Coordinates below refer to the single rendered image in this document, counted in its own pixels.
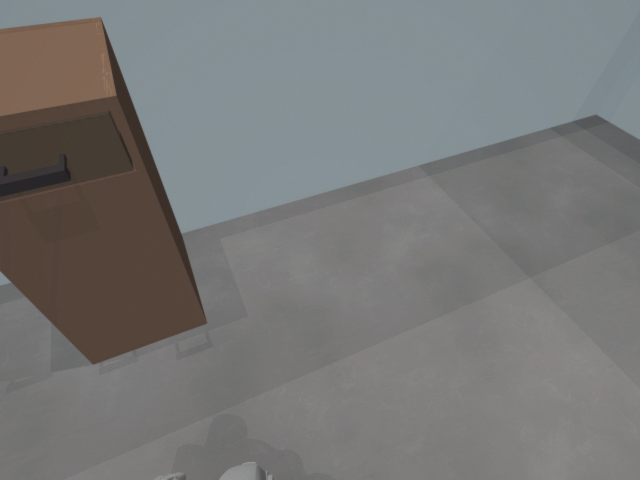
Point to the handle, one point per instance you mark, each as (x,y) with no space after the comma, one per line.
(33,179)

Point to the cabinet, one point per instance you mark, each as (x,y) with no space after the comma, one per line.
(103,260)

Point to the drawer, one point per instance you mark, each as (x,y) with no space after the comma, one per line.
(92,144)

